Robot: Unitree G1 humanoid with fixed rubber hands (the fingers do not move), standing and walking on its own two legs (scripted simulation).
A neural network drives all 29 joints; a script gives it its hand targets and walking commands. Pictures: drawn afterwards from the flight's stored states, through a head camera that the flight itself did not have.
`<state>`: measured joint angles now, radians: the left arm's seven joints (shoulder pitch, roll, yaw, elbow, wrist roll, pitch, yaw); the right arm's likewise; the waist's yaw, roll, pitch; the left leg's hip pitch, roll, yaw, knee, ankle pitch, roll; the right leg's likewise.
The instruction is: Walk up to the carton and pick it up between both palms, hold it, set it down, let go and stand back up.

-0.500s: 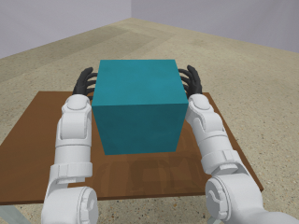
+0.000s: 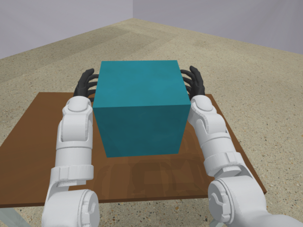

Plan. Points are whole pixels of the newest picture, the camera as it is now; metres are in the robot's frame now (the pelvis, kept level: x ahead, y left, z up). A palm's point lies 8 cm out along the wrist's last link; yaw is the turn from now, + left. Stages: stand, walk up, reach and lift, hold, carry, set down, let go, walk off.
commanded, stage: set down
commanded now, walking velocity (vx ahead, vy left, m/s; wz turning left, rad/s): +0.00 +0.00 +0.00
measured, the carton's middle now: (141, 109) +0.38 +0.03 +0.16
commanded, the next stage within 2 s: none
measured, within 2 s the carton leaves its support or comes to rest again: neither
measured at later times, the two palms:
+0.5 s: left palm (92, 106) +0.39 +0.16 +0.16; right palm (197, 101) +0.39 -0.13 +0.18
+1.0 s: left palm (94, 117) +0.39 +0.16 +0.12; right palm (196, 113) +0.38 -0.13 +0.14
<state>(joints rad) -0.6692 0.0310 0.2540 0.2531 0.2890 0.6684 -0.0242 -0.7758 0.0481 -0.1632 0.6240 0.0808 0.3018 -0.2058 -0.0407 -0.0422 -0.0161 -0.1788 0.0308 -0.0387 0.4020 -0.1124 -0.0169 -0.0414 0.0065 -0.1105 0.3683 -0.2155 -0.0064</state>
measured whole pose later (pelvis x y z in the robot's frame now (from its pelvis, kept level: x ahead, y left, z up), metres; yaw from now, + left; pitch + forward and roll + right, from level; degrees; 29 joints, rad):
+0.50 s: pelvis +0.01 -0.01 +0.00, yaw +0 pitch -7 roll -1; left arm -0.64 -0.02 0.34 0.39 0.37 0.36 -0.10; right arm -0.71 0.05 -0.17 0.73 0.01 -0.10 -0.18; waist -0.04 -0.08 0.05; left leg -0.14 0.02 -0.04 0.37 -0.11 -0.02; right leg -0.01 0.00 -0.11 0.35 -0.23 -0.01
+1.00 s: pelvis +0.02 +0.00 +0.00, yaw +0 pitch -6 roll -1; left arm -0.54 -0.05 0.34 0.41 0.37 0.26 -0.10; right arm -0.60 0.08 -0.16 0.73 -0.02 -0.18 -0.18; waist -0.04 -0.08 0.05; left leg -0.14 0.02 -0.04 0.36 -0.12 -0.02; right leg -0.01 0.00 -0.11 0.34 -0.23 -0.01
